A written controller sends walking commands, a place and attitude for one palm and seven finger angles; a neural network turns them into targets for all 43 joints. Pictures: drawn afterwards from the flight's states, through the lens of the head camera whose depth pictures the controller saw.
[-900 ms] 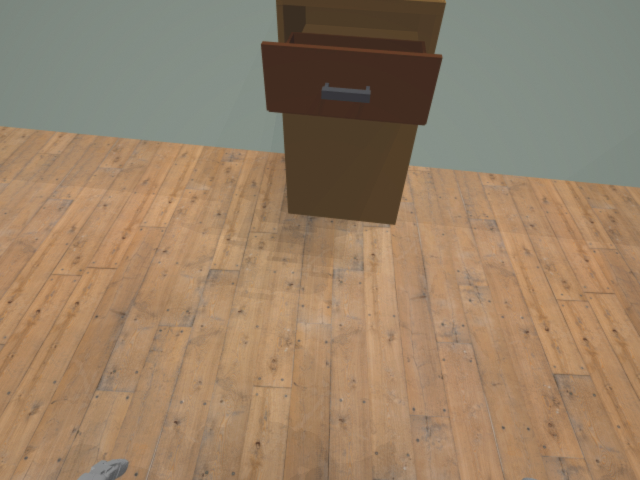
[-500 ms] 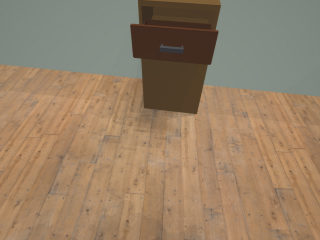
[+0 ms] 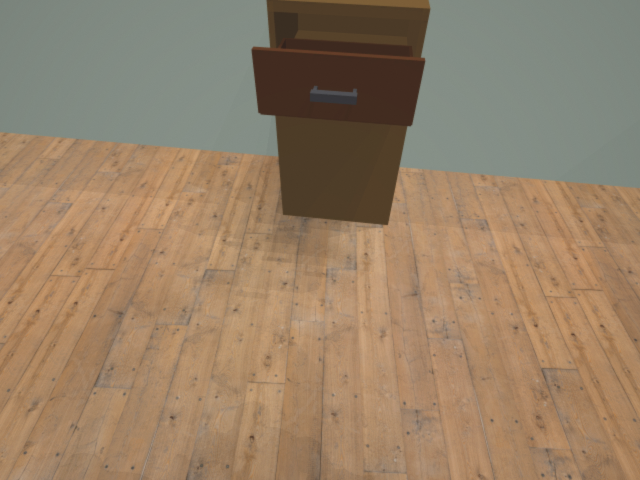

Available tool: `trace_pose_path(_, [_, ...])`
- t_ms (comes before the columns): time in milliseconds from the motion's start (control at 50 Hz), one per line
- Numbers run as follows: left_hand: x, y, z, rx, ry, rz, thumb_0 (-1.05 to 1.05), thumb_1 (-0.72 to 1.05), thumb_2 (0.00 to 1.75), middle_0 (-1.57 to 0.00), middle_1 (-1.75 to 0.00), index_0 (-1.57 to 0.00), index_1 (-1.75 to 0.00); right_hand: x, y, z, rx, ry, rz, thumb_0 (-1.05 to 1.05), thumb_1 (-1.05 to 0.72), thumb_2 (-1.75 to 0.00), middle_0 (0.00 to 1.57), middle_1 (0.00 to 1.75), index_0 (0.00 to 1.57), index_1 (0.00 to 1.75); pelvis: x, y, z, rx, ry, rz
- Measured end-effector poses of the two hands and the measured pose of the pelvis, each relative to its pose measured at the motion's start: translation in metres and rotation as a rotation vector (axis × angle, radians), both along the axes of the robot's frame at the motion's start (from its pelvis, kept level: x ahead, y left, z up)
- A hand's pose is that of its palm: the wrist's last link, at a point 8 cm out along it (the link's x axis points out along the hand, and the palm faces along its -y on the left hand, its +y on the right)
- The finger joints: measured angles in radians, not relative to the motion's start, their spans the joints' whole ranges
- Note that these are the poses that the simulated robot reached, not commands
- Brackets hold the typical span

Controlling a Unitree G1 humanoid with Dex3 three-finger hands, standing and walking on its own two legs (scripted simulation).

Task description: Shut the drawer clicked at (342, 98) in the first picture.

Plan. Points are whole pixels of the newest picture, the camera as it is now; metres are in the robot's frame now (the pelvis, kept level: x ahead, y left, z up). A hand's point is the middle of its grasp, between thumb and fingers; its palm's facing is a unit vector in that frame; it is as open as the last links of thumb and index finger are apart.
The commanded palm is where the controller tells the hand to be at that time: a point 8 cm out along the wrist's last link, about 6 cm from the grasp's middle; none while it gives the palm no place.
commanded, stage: stand and wait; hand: left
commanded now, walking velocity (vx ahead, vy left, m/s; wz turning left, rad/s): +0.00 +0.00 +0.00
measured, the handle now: (334, 93) +1.04 +0.02 +0.00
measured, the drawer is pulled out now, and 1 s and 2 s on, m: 0.30 0.30 0.30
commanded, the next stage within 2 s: look at it before walking up in 0.02 s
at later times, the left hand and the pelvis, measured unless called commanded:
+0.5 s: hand out of the picture +0.07 +0.25 -0.16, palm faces -0.02 -0.94 -0.33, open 7.3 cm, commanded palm none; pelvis +0.01 +0.00 +0.00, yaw +0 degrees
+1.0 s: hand out of the picture +0.06 +0.21 -0.18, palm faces -0.06 -0.97 -0.25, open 7.3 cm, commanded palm none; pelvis +0.05 -0.01 -0.01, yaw -6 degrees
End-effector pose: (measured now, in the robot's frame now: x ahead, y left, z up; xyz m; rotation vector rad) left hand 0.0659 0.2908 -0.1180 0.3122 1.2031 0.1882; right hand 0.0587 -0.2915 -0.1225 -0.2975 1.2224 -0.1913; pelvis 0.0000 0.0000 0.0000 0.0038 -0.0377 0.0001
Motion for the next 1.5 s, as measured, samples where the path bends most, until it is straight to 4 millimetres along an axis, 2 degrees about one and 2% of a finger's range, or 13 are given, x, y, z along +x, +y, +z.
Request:
trace_pose_path(300, [0.001, -0.001, -0.002, -0.009, 0.01, 0.0, 0.0, 0.9, 0.9, -0.21, -0.3, -0.21, -0.3, 0.004, 0.001, 0.002, -0.003, -0.001, 0.0, 0.01, -0.9, -0.9, 0.2, 0.3, 0.2, 0.3, 0.002, 0.001, 0.001, 0.0, 0.007, -0.003])
trace_pose_path(800, [0.01, 0.0, 0.0, 0.003, 0.011, 0.013, 0.0, 0.9, 0.9, -0.21, -0.3, -0.21, -0.3, 0.027, 0.002, 0.003, -0.004, -0.026, 0.011, 0.01, -0.9, -0.9, 0.2, 0.3, 0.2, 0.3, 0.014, 0.0, 0.001, 0.0, 0.009, -0.007])
trace_pose_path(920, [0.001, -0.018, -0.016, -0.05, 0.07, 0.014, 0.0, 0.91, 0.9, -0.2, -0.3, -0.2, -0.3, 0.016, 0.016, -0.01, 0.039, -0.01, -0.032, 0.01, -0.9, -0.9, 0.2, 0.3, 0.2, 0.3, 0.029, -0.001, -0.005, 0.0, 0.009, -0.048])
trace_pose_path(1020, [0.0, -0.043, -0.029, -0.091, 0.161, -0.009, 0.0, 0.91, 0.9, -0.2, -0.3, -0.2, -0.3, -0.011, 0.025, -0.027, 0.095, 0.032, -0.132, 0.01, -0.9, -0.9, 0.2, 0.3, 0.2, 0.3, 0.05, -0.011, -0.013, 0.024, 0.014, -0.111])
trace_pose_path(1120, [0.034, -0.079, -0.032, -0.105, 0.163, -0.055, 0.0, 0.91, 0.9, -0.2, -0.3, -0.2, -0.3, -0.047, 0.02, -0.047, 0.143, 0.15, -0.229, 0.0, -0.9, -0.9, 0.2, 0.3, 0.2, 0.3, 0.073, -0.033, -0.022, 0.023, 0.007, -0.154])
trace_pose_path(1180, [0.051, -0.097, -0.035, -0.106, 0.104, -0.032, 0.0, 0.91, 0.9, -0.21, -0.3, -0.21, -0.3, -0.051, 0.013, -0.051, 0.162, 0.239, -0.242, 0.01, -0.9, -0.9, 0.2, 0.3, 0.2, 0.3, 0.089, -0.047, -0.025, 0.01, 0.004, -0.145])
trace_pose_path(1220, [0.055, -0.108, -0.031, -0.112, 0.104, -0.016, 0.0, 0.91, 0.9, -0.21, -0.3, -0.21, -0.3, -0.036, 0.007, -0.045, 0.164, 0.241, -0.246, 0.01, -0.9, -0.9, 0.2, 0.3, 0.2, 0.3, 0.101, -0.054, -0.019, 0.011, 0.005, -0.153])
trace_pose_path(1260, [0.056, -0.117, -0.026, -0.118, 0.136, -0.017, 0.0, 0.91, 0.9, -0.2, -0.3, -0.2, -0.3, -0.012, 0.0, -0.038, 0.161, 0.2, -0.251, 0.01, -0.9, -0.9, 0.2, 0.3, 0.2, 0.3, 0.113, -0.059, -0.012, 0.013, 0.009, -0.169])
trace_pose_path(1380, [0.064, -0.14, -0.018, -0.147, 0.255, -0.04, 0.0, 0.91, 0.9, -0.21, -0.3, -0.21, -0.3, 0.082, -0.013, -0.023, 0.161, 0.011, -0.27, 0.01, -0.9, -0.9, 0.2, 0.3, 0.2, 0.3, 0.154, -0.066, -0.001, 0.013, 0.029, -0.21])
trace_pose_path(1500, [0.092, -0.144, -0.023, -0.16, 0.304, -0.008, 0.0, 0.9, 0.9, -0.21, -0.3, -0.21, -0.3, 0.181, -0.01, -0.02, 0.173, -0.093, -0.23, 0.01, -0.91, -0.9, 0.2, 0.3, 0.2, 0.3, 0.208, -0.064, -0.005, -0.009, 0.032, -0.223])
